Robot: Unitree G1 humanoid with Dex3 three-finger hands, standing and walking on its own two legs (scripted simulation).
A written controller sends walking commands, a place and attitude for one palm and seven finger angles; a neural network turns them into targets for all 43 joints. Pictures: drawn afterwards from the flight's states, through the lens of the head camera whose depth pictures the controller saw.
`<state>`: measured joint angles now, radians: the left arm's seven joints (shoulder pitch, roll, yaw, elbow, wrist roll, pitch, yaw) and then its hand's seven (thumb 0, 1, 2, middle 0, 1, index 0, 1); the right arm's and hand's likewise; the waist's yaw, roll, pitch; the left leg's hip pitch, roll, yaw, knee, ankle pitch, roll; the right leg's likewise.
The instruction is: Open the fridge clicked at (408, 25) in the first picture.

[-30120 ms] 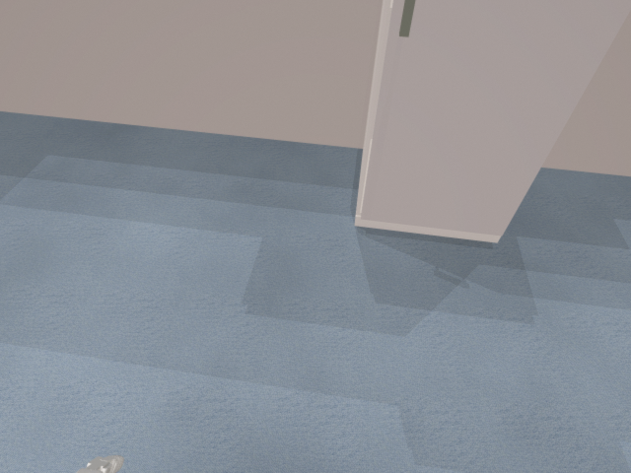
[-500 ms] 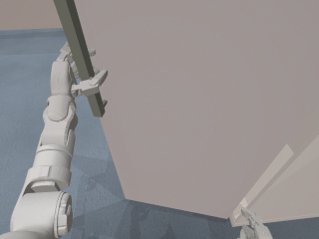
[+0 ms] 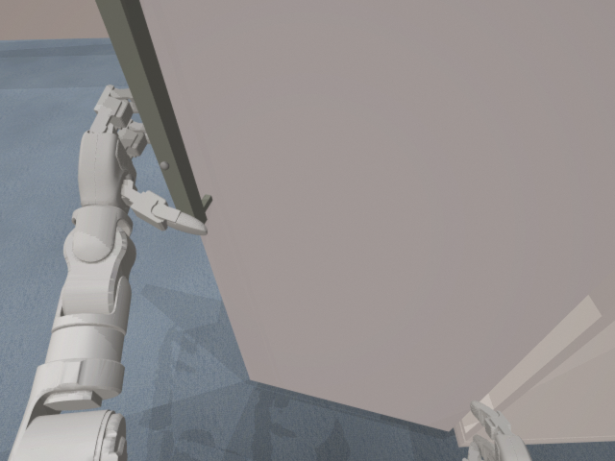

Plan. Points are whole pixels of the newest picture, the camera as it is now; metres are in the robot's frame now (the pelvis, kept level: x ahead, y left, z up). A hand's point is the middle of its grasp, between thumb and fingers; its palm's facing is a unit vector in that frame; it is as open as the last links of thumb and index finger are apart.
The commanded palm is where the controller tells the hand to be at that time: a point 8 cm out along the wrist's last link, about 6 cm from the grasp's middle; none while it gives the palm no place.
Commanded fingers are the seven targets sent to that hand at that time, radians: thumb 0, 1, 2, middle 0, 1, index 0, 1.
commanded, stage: slip the hand off the handle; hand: left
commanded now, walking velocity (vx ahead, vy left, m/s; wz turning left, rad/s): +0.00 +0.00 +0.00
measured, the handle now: (170, 114) +0.43 +0.19 +0.25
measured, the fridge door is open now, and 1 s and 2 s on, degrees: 74 74 74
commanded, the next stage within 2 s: draw the hand back to the body in 1.54 s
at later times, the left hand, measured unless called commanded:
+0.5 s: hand (110, 159) +0.39 +0.26 +0.21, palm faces +0.17 -0.97 -0.16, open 14.7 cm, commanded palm +0.37 +0.30 +0.21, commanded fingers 0.00 -0.55 0.20 -0.25 -1.15 -0.25 -1.15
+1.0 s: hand (67, 197) +0.33 +0.28 +0.21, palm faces +0.20 -0.97 -0.16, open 14.7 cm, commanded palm +0.29 +0.32 +0.21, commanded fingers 0.00 -0.55 0.20 -0.25 -1.15 -0.25 -1.15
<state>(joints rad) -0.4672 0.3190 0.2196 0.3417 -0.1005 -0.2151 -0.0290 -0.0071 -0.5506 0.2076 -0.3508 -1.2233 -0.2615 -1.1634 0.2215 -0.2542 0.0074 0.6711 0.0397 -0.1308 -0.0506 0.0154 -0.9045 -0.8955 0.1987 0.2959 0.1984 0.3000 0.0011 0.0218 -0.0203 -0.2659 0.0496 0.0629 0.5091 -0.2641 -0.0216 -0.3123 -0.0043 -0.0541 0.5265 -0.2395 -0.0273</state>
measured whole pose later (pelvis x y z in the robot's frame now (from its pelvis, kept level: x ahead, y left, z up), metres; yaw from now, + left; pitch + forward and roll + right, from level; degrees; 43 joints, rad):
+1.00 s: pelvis +0.01 +0.03 +0.00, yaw +0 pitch +1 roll -1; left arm -0.27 0.40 0.36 0.18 -0.20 -0.18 -0.20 -0.01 -0.56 0.20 -0.26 -1.16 -0.25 -1.15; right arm 0.23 -0.24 0.04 0.63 0.04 -0.12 -0.08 0.02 -0.90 -0.90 0.20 0.30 0.20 0.30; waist 0.03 0.03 -0.04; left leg -0.27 0.03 0.06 0.57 -0.31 0.01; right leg -0.30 -0.03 -0.05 0.54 -0.26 0.01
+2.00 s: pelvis +0.01 +0.03 +0.00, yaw +2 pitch -4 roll -1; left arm -0.03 0.49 0.47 -0.02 -0.40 0.23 -0.50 -0.01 -0.55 0.20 -0.25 -1.16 -0.25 -1.15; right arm 0.23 -0.28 0.08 0.59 0.09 -0.22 -0.09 0.02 -0.90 -0.90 0.20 0.30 0.20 0.30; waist 0.06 0.06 -0.05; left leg -0.18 0.03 0.04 0.55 -0.31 0.01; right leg -0.18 -0.03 -0.07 0.50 -0.26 0.01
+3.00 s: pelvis +0.01 +0.03 +0.00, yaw +2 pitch -5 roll -1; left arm 0.44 0.35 0.34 -0.37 -0.07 -0.07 0.11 0.01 0.78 0.85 -0.21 -0.37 -0.21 -0.36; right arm 0.20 -0.23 0.01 0.66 0.00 -0.17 -0.08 0.02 -0.90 -0.90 0.20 0.30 0.20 0.30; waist 0.08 0.05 0.01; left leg -0.10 0.02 0.04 0.47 -0.28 0.01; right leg -0.11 -0.03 -0.07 0.44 -0.23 0.01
